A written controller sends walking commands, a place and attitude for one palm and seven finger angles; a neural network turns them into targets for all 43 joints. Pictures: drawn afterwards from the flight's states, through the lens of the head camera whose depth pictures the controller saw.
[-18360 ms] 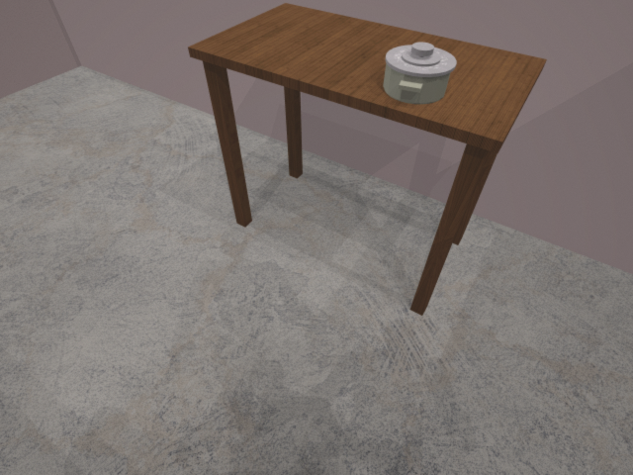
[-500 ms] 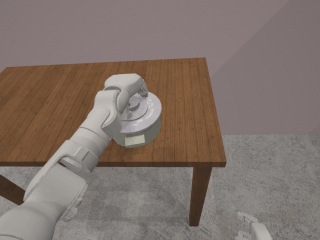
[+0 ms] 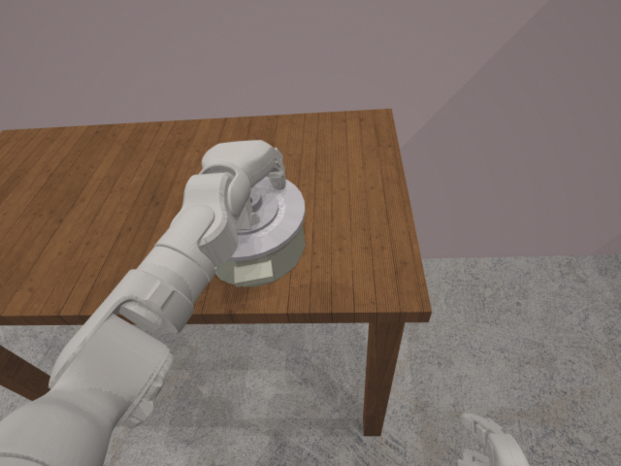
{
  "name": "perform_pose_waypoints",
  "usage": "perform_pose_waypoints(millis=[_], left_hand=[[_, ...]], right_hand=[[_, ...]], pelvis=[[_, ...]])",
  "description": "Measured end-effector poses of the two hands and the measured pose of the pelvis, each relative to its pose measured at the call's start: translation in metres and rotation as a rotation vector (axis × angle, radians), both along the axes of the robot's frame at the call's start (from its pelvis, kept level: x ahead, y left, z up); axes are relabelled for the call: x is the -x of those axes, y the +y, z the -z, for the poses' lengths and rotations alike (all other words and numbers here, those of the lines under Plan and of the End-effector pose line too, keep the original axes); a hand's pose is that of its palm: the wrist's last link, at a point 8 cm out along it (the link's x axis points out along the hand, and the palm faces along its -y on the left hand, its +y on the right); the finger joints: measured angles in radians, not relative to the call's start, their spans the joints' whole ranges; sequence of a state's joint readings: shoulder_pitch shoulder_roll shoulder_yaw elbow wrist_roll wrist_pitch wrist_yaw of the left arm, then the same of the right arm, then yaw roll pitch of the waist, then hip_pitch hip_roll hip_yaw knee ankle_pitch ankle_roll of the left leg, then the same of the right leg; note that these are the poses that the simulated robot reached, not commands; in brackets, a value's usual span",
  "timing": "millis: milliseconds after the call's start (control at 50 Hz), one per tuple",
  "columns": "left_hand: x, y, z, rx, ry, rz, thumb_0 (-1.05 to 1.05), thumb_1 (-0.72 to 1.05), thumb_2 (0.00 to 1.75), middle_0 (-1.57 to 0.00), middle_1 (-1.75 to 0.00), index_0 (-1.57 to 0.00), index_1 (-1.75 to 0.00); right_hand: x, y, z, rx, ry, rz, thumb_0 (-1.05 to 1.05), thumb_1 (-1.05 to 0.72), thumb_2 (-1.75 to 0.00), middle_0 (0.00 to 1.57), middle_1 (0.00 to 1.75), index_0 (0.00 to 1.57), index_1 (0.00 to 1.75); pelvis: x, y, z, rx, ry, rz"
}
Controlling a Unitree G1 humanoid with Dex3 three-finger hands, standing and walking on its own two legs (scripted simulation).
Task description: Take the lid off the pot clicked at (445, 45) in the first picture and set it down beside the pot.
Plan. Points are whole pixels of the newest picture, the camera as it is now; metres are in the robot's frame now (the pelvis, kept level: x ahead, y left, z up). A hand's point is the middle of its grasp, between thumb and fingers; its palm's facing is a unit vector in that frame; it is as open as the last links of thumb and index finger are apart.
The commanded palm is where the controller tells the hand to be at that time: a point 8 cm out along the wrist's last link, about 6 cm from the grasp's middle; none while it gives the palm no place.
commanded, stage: close the fingers and squeeze the knob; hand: left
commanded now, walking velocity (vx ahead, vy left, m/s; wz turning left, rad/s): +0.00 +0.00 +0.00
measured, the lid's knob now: (243, 200) +0.45 +0.11 +0.11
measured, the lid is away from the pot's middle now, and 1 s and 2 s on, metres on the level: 0.00 0.01 0.02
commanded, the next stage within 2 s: lift the lid straight up in 0.92 s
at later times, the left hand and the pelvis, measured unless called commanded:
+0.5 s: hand (247, 200) +0.43 +0.10 +0.13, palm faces -0.29 -0.06 -0.95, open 7.7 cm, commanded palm +0.41 +0.11 +0.19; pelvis -0.01 +0.00 +0.00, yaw +0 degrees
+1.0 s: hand (244, 203) +0.42 +0.10 +0.13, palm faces -0.29 -0.06 -0.96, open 5.6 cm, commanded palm +0.40 +0.12 +0.19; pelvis -0.01 +0.00 +0.00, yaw -1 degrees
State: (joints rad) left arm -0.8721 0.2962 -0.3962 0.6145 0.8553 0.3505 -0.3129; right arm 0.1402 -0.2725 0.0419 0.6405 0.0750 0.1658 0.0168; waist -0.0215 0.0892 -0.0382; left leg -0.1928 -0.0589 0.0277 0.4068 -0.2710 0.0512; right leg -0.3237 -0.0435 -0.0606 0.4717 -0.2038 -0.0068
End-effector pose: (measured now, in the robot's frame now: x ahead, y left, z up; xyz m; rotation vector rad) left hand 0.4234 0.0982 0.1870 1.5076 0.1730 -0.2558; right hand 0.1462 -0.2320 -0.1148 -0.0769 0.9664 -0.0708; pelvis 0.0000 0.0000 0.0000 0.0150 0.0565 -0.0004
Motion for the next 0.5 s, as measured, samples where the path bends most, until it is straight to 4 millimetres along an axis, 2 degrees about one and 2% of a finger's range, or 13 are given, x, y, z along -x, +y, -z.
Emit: perform_pose_waypoints(millis=[200, 500], left_hand=[[0.0003, -0.0009, -0.0003, -0.005, 0.012, -0.012, 0.00, 0.01, 1.09, -0.64, -0.78, -0.68, -0.80], [0.0009, 0.0017, -0.0012, 0.010, 0.024, -0.015, -0.02, 0.07, 1.01, -0.60, -0.81, -0.75, -0.91]], right_hand=[[0.0013, -0.0055, -0.0022, 0.014, -0.011, 0.010, 0.01, -0.91, -0.90, 0.20, 0.30, 0.20, 0.30], [0.0075, -0.0077, -0.0027, 0.020, -0.018, 0.022, 0.01, -0.91, -0.90, 0.20, 0.30, 0.20, 0.30]], pelvis=[[0.0027, -0.0032, 0.0001, -0.002, -0.003, 0.002], [0.0055, -0.0048, 0.0001, -0.003, -0.006, 0.006]])
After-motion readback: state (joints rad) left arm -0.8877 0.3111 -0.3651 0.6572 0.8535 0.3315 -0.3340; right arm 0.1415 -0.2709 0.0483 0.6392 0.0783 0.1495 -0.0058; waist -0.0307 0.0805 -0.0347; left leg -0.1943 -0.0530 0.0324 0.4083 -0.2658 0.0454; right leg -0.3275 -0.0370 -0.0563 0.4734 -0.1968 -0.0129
